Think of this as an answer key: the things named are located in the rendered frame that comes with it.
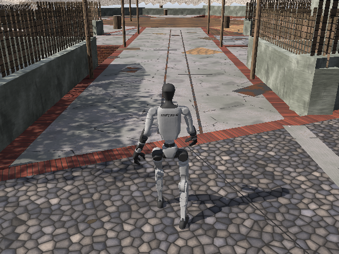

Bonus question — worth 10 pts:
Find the right robot upper arm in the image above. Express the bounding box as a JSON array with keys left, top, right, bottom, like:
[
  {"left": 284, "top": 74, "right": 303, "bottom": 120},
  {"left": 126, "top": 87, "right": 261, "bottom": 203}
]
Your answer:
[{"left": 180, "top": 106, "right": 195, "bottom": 134}]

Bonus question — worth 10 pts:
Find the left robot upper arm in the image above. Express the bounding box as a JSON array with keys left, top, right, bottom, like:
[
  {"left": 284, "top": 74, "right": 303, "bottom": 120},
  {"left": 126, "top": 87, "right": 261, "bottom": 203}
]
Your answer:
[{"left": 143, "top": 107, "right": 158, "bottom": 137}]

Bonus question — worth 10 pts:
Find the robot left forearm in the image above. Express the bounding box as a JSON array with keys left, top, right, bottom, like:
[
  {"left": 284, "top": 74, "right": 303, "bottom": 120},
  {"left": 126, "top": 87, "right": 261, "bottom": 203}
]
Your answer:
[{"left": 135, "top": 128, "right": 148, "bottom": 153}]

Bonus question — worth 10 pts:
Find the left robot hand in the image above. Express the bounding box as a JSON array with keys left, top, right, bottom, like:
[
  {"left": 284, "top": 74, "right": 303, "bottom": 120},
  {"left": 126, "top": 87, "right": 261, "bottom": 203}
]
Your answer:
[{"left": 133, "top": 151, "right": 145, "bottom": 165}]

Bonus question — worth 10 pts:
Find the robot torso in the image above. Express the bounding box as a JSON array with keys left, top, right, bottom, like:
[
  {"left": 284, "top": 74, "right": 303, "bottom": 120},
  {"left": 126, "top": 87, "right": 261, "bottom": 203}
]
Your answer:
[{"left": 157, "top": 104, "right": 181, "bottom": 159}]

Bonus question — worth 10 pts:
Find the right robot hand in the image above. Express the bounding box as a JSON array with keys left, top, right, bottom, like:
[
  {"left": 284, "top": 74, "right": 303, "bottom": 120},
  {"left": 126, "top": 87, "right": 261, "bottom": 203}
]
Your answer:
[{"left": 185, "top": 137, "right": 197, "bottom": 146}]

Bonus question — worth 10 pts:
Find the robot right forearm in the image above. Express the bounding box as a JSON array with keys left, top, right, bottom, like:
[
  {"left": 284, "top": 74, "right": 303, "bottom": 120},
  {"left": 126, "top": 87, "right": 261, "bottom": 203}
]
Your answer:
[{"left": 190, "top": 126, "right": 197, "bottom": 140}]

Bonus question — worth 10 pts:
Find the robot left thigh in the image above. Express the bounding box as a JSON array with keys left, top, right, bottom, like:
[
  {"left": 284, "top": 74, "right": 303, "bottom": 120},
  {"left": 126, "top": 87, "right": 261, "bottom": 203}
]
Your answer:
[{"left": 152, "top": 147, "right": 164, "bottom": 178}]

